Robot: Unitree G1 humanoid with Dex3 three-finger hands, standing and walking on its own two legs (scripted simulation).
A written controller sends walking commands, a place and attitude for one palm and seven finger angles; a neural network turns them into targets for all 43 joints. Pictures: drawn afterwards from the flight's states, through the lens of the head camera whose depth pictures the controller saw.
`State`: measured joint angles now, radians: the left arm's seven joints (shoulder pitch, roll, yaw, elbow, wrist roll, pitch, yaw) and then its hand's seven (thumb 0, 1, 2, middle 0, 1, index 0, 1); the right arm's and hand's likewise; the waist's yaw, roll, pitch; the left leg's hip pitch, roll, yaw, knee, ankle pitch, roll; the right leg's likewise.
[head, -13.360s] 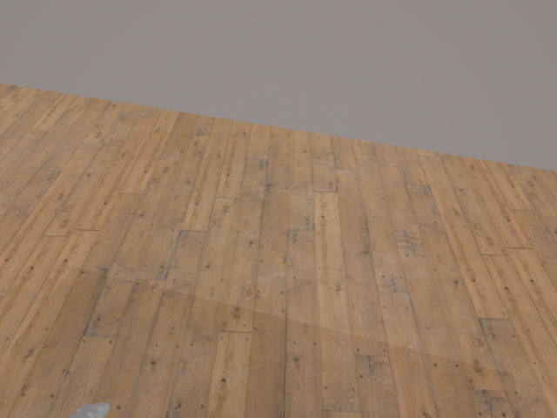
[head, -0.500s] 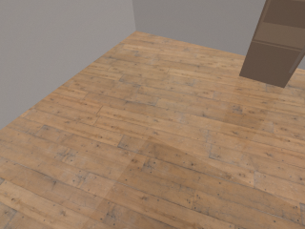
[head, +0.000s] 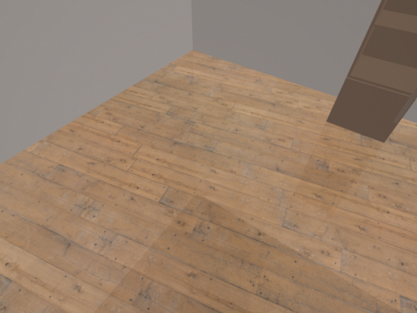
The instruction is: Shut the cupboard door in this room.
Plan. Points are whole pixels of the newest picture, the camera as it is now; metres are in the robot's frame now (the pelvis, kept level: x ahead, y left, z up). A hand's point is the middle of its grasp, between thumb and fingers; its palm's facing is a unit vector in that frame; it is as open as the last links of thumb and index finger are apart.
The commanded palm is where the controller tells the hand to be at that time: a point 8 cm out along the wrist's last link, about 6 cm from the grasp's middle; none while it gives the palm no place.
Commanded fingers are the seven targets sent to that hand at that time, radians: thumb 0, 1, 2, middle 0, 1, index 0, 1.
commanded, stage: turn or walk to find it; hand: left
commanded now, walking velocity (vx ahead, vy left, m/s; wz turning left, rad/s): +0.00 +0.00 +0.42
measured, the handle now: out of the picture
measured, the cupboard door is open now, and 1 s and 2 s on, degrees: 81 81 81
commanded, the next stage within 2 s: none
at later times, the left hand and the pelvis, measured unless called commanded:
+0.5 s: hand out of the picture +0.05 +0.22 -0.16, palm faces +0.15 -0.95 -0.26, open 7.4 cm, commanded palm none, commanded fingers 0.00 0.90 0.90 -0.20 -0.30 -0.20 -0.30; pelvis -0.02 +0.00 +0.00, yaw +9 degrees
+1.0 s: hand out of the picture -0.09 +0.14 -0.16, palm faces +0.41 -0.87 -0.27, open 7.4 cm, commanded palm none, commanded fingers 0.00 0.90 0.90 -0.20 -0.30 -0.20 -0.30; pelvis -0.03 -0.05 +0.00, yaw +24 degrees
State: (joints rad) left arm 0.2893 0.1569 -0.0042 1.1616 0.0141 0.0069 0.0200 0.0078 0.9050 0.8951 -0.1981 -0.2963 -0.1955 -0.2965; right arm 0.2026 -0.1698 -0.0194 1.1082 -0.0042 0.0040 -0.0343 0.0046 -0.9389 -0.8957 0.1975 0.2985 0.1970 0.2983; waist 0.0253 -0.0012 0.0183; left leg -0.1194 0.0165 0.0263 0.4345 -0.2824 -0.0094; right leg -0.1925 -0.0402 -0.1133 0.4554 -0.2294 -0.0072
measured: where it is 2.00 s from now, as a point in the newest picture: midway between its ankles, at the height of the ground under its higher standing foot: outside the picture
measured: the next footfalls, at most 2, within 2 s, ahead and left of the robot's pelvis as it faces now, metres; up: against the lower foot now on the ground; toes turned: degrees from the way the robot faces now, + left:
right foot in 0.62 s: +0.02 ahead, -0.12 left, +0.00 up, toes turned +12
left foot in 1.12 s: -0.09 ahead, +0.09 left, +0.00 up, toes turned +32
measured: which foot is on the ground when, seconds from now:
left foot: down 0.00-0.64, up 0.66-1.00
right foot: down 0.00-0.32, up 0.34-0.60, down 0.62-1.00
